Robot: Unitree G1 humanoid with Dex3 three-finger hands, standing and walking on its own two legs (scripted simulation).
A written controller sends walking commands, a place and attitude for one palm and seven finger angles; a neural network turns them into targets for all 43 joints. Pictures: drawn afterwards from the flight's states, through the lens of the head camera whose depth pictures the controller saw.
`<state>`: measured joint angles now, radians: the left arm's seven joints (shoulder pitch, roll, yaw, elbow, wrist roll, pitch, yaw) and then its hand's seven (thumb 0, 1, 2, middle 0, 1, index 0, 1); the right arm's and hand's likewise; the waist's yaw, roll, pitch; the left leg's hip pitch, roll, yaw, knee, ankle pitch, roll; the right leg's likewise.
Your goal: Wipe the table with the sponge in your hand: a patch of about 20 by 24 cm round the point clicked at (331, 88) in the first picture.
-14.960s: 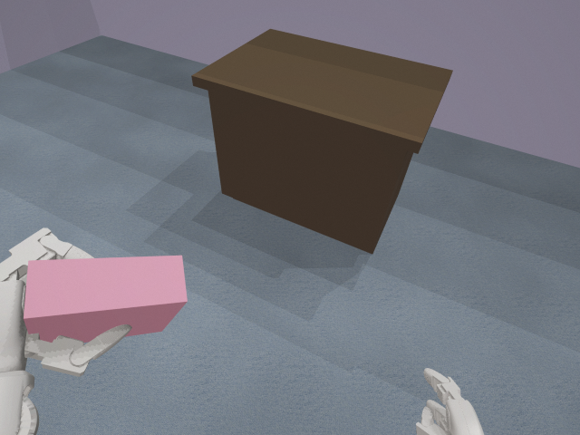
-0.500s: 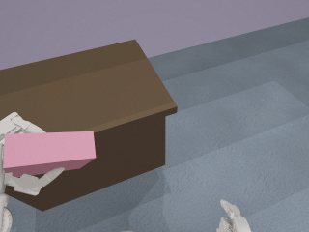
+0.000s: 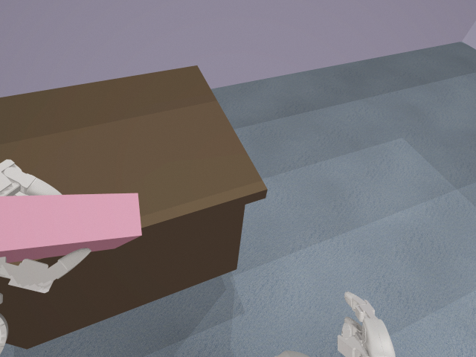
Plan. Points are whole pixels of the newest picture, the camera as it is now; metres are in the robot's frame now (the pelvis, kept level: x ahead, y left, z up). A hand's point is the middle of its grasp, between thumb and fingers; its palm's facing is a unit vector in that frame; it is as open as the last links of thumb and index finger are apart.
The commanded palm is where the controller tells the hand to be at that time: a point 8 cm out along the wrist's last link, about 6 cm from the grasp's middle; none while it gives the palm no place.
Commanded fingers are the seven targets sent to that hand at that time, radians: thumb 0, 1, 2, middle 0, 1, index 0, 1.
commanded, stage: take the last steps up to it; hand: left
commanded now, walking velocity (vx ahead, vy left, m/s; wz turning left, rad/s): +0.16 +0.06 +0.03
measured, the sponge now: (89, 226) +0.24 +0.21 +0.15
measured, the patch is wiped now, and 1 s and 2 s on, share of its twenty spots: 0.00 0.00 0.00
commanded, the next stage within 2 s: come to a stop and stand still in 0.20 s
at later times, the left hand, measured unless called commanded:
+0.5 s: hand (80, 202) +0.26 +0.22 +0.17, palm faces +0.35 -0.83 -0.43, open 9.6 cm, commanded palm +0.21 +0.28 +0.18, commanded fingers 0.00 0.10 1.30 -1.20 -1.60 -1.20 -1.60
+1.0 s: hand (56, 223) +0.24 +0.24 +0.16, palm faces +0.39 -0.84 -0.39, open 9.6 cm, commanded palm +0.18 +0.27 +0.18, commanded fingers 0.00 0.10 1.30 -1.20 -1.60 -1.20 -1.60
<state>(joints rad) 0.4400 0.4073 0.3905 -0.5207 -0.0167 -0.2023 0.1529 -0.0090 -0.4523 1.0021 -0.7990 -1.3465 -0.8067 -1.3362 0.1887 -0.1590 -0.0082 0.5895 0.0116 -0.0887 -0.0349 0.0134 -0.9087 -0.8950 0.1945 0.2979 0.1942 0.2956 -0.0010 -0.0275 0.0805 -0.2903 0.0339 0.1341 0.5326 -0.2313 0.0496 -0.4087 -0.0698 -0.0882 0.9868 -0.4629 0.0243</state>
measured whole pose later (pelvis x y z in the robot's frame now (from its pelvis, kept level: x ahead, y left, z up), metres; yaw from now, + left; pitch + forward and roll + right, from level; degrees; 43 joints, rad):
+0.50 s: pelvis +0.05 -0.01 +0.00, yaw +1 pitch -1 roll +0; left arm 0.51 0.37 0.33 -0.56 -0.02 -0.20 0.16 -0.01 -0.45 1.00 -0.80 -1.35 -0.81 -1.34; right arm 0.17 -0.27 -0.04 0.58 0.00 -0.06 -0.06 0.01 -0.91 -0.89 0.20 0.30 0.20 0.30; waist -0.02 -0.01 0.09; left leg -0.27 0.04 0.08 0.51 -0.18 -0.01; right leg -0.22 -0.06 -0.12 0.58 -0.33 0.00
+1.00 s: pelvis +0.01 -0.01 +0.00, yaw -1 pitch -3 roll +0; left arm 0.40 0.35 0.35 -0.36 -0.06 -0.20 0.10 -0.01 -0.45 1.00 -0.80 -1.35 -0.81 -1.34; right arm 0.22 -0.24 0.00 0.60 0.01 -0.14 -0.02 0.02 -0.91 -0.89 0.20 0.30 0.20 0.30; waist 0.02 0.03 0.05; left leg -0.29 0.04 0.03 0.50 -0.18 -0.01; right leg -0.22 0.01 -0.06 0.50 -0.23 -0.03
